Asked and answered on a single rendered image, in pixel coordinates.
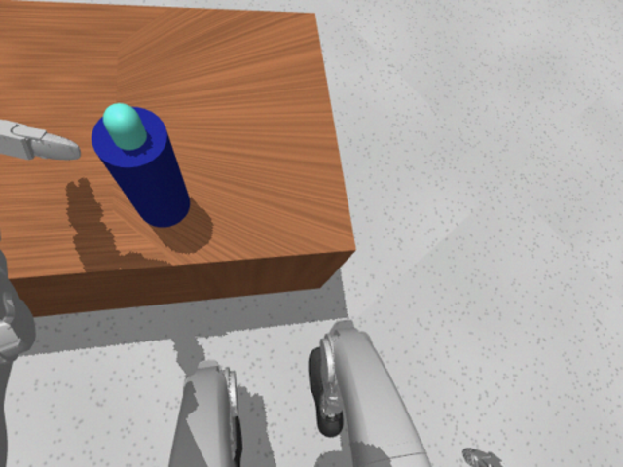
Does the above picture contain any right robot hand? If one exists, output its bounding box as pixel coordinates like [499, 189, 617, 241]
[462, 448, 504, 467]

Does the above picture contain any left robot arm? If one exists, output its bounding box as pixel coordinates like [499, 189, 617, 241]
[0, 234, 36, 467]

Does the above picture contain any bottle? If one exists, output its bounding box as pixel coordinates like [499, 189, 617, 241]
[92, 103, 190, 228]

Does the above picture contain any left robot hand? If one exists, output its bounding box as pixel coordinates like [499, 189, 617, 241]
[0, 120, 81, 160]

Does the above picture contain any right robot foot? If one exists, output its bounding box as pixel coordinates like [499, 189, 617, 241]
[309, 347, 344, 437]

